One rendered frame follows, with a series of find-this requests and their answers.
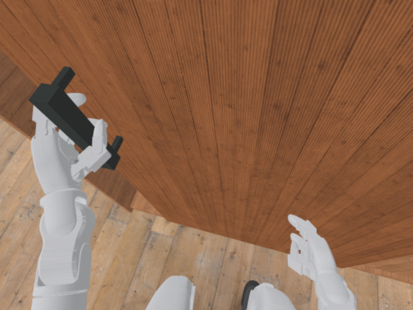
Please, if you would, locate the robot right thigh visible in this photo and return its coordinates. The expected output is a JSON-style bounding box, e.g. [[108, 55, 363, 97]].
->
[[248, 286, 296, 310]]

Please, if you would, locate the robot left hand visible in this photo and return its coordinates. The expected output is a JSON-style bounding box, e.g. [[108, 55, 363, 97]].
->
[[31, 93, 112, 195]]

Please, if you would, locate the robot left forearm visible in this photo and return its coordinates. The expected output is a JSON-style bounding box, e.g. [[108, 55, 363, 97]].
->
[[31, 188, 96, 310]]

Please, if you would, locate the robot right hand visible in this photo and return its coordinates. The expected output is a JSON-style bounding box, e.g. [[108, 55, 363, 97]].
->
[[288, 214, 338, 283]]

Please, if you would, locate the robot right forearm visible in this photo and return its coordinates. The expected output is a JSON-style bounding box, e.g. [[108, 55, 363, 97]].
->
[[315, 273, 357, 310]]

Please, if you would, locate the robot left thigh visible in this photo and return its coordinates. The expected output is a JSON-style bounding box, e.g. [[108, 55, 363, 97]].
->
[[145, 276, 196, 310]]

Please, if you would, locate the wardrobe door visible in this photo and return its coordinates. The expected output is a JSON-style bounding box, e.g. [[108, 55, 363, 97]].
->
[[0, 0, 413, 268], [363, 255, 413, 278]]

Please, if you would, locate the robot thigh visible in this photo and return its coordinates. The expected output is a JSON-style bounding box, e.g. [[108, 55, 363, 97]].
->
[[145, 276, 196, 310], [248, 286, 296, 310]]

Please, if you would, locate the handle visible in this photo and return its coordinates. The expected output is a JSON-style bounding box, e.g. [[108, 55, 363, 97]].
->
[[29, 67, 123, 170]]

